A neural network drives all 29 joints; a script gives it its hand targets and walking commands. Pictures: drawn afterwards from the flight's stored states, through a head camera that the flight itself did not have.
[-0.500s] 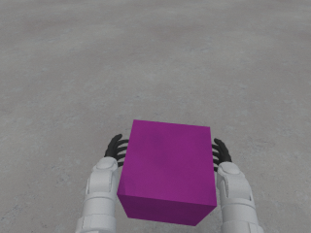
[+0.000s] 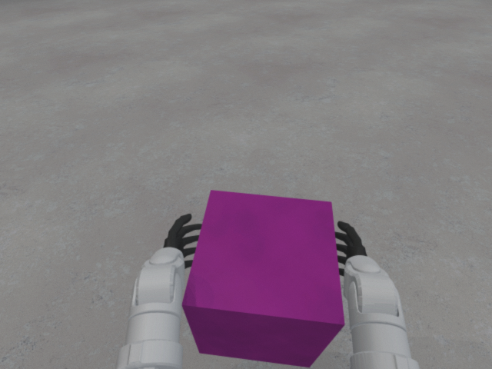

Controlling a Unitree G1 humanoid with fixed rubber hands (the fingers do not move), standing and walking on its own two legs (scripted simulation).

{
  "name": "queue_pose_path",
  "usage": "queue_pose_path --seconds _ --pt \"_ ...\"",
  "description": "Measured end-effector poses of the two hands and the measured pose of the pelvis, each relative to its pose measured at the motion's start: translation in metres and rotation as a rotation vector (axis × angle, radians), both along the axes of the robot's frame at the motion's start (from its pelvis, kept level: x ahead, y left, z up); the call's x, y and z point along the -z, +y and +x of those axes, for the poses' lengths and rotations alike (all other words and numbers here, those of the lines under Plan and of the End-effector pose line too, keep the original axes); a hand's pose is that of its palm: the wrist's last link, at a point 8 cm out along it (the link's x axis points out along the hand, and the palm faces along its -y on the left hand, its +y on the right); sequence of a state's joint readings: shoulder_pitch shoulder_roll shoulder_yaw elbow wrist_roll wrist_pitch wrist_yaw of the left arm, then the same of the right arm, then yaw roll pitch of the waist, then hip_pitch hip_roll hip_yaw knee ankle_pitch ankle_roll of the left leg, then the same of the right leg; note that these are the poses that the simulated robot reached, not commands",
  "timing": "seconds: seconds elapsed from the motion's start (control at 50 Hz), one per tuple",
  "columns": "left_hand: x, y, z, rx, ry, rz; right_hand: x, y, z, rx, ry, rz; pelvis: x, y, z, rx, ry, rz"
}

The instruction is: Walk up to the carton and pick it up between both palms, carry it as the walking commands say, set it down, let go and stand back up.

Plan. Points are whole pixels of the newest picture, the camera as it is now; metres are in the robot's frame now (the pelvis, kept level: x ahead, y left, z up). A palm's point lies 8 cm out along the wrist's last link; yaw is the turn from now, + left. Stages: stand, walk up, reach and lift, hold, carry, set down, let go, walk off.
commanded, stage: reach and lift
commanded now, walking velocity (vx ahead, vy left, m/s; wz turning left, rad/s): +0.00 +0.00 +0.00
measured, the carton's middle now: (261, 281) +0.30 -0.01 -0.02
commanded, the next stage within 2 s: hold in 0.78 s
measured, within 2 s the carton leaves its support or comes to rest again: neither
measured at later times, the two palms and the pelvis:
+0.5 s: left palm (169, 259) +0.30 +0.15 +0.05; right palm (349, 263) +0.29 -0.16 +0.04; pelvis +0.01 +0.00 +0.00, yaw +0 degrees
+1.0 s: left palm (168, 266) +0.28 +0.14 +0.05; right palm (351, 270) +0.28 -0.16 +0.05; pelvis -0.01 +0.00 +0.00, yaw +0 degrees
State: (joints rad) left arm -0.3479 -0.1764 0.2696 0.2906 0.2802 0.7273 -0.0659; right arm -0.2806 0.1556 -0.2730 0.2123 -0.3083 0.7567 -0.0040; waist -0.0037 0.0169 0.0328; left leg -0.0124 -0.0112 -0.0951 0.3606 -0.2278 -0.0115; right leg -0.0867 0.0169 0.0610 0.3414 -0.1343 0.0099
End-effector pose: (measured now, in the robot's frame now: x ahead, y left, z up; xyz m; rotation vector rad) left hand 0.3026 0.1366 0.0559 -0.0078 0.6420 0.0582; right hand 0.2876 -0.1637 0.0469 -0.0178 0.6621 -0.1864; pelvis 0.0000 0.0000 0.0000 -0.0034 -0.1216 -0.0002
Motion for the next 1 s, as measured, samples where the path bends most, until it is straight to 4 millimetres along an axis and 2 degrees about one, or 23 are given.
queue_pose_path --seconds 0.28,0.5,1.0 --pt "0.003 0.007 0.0 -0.017 0.004 0.01 0.002 0.007 0.007 -0.028 0.006 -0.006 -0.001 0.0 0.005 -0.003 0.008 0.0" --pt "0.003 0.009 -0.003 -0.013 0.004 0.022 0.003 0.008 0.005 -0.04 0.007 -0.015 -0.002 0.0 0.008 -0.004 0.004 -0.002" --pt "0.002 0.008 -0.018 -0.019 0.0 0.02 0.001 0.008 -0.009 -0.042 0.003 -0.013 0.0 -0.001 -0.006 -0.004 -0.016 0.0"
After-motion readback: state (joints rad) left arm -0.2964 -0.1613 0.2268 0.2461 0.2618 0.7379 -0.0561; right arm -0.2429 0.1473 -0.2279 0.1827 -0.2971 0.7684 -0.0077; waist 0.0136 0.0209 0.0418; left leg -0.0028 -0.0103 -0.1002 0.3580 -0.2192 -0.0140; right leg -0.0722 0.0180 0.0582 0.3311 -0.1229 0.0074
